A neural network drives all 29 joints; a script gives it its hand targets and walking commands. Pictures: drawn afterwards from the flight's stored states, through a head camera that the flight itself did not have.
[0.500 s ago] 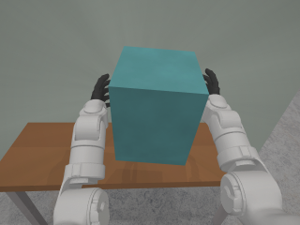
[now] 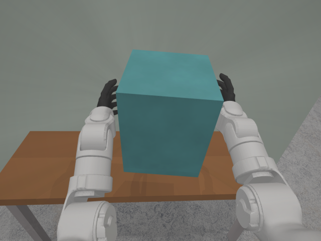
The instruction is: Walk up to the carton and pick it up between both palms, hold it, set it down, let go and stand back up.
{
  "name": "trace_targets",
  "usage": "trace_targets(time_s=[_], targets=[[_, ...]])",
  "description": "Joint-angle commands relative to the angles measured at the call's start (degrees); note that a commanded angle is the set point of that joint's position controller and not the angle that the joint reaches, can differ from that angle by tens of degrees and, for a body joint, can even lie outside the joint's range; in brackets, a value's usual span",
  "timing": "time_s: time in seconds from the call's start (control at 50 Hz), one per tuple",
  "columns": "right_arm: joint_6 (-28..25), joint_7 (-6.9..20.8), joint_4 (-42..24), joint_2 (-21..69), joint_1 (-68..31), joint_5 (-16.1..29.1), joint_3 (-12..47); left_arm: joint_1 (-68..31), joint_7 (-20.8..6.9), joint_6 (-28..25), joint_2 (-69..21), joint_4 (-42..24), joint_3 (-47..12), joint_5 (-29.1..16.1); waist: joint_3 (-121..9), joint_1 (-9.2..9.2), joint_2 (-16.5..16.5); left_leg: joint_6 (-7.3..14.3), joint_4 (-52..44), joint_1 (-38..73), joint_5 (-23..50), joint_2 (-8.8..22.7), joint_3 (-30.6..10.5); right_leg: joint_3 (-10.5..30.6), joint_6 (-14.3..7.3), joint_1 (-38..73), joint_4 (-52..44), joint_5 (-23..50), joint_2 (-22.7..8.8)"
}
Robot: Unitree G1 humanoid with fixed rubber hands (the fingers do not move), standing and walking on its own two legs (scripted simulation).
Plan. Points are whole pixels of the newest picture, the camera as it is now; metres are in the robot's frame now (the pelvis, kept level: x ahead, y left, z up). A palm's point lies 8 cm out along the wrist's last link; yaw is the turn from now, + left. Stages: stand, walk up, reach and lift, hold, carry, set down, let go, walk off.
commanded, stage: hold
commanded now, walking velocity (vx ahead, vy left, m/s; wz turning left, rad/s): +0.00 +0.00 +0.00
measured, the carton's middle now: (165, 113) +0.40 +0.00 +0.17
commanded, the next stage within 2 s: set down in 0.62 s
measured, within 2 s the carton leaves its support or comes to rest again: neither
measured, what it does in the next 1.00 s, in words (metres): stands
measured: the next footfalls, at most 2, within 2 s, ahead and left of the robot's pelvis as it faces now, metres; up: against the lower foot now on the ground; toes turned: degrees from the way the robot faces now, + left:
none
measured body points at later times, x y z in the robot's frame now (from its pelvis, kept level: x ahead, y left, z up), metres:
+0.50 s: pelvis +0.00 +0.00 +0.00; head -0.06 +0.02 +0.44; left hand +0.38 +0.15 +0.20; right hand +0.40 -0.14 +0.22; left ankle +0.06 +0.13 -0.73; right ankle +0.03 -0.11 -0.73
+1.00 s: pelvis +0.00 +0.00 +0.00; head -0.05 +0.02 +0.45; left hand +0.39 +0.16 +0.20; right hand +0.41 -0.14 +0.22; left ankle +0.06 +0.13 -0.73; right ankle +0.03 -0.11 -0.73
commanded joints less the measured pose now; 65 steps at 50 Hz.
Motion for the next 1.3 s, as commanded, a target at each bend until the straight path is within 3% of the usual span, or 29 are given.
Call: trace_targets(time_s=[0.0,0.6,0.62,0.66,0.74,0.82,0.86,0.94,1.02,1.18,1.28], targets=[[-1.53,8.13,-19.23,37.77,-41.86,6.11,21.3,-45.89,-8.12,-4.49,-32.48,-13.04,-25.48,-5.22,-21.76,-1.84,2.2,0.61,-13.25,11.7,6.58,-3.51,3.74,3.04,2.57,8.94,-10.95,3.73,3.11],[-1.54,8.12,-19.14,37.9,-41.84,6.1,21.34,-46.0,-8.06,-4.56,-32.5,-13.14,-25.62,-5.37,-21.83,-1.91,2.18,0.64,-13.21,11.63,6.39,-3.53,3.75,3.07,2.59,8.81,-10.99,3.54,3.06],[-2.7,7.57,-22.05,40.43,-44.54,7.64,23.53,-46.94,-8.32,-5.23,-32.99,-13.21,-26.71,-7.98,-26.6,-1.93,-0.73,1.36,-12.15,14.09,9.62,-3.69,5.85,2.39,3.06,13.17,-10.01,9.23,4.81],[-3.32,7.23,-22.37,39.87,-44.72,7.33,23.68,-47.92,-8.29,-6.29,-33.0,-13.51,-26.8,-8.02,-26.75,-2.35,0.7,0.86,-11.73,14.51,11.04,-3.6,5.38,2.5,3.25,13.16,-9.88,10.58,4.63],[-6.32,7.85,-18.12,38.87,-44.96,2.99,19.65,-47.94,-9.17,-8.67,-31.73,-9.21,-22.48,-5.15,-22.51,-1.97,0.82,1.18,-13.21,13.33,6.32,-3.29,5.6,2.12,3.19,11.28,-11.17,4.23,3.6],[-10.85,9.79,-10.54,35.91,-39.76,-5.71,9.8,-42.01,-11.69,-10.81,-26.97,2.48,-12.28,2.11,-13.13,-1.27,-2.22,3.24,-16.64,9.23,-5.34,-3.25,6.9,1.19,3.26,9.45,-12.57,-8.79,2.09],[-13.25,11.02,-7.76,35.36,-36.83,-9.01,7.8,-40.26,-13.02,-12.21,-26.21,4.38,-10.39,4.09,-10.86,-0.61,-2.53,3.78,-17.48,8.73,-6.53,-3.28,7.62,0.63,3.21,10.53,-12.38,-10.48,1.82],[-17.75,12.39,-4.44,33.67,-32.87,-13.06,5.73,-39.16,-13.48,-15.49,-26.84,3.01,-12.36,4.43,-10.92,-0.98,-0.5,2.64,-18.61,10.12,-5.39,-2.65,8.01,-0.85,3.18,12.54,-11.76,-6.67,1.72],[-21.34,12.97,-4.96,33.58,-30.04,-14.34,6.72,-35.84,-12.49,-18.14,-27.29,1.62,-14.2,3.96,-15.52,0.11,0.0,1.62,-17.74,13.89,1.19,-2.32,8.7,-1.57,3.37,13.73,-11.46,-0.72,1.76],[-26.81,12.63,-11.01,33.19,-26.52,-11.77,15.05,-29.7,-9.35,-23.14,-29.69,-5.34,-22.45,0.41,-26.4,1.02,-0.12,-0.05,-12.01,20.49,21.0,-2.29,8.84,-2.32,4.25,18.1,-9.78,18.61,2.63],[-28.25,11.98,-12.41,34.15,-25.07,-10.13,19.41,-29.85,-7.76,-25.52,-30.87,-9.03,-26.1,-1.11,-29.65,0.24,-0.03,-0.76,-10.35,20.07,24.85,-2.28,8.33,-1.22,4.53,20.28,-8.51,27.45,2.05]])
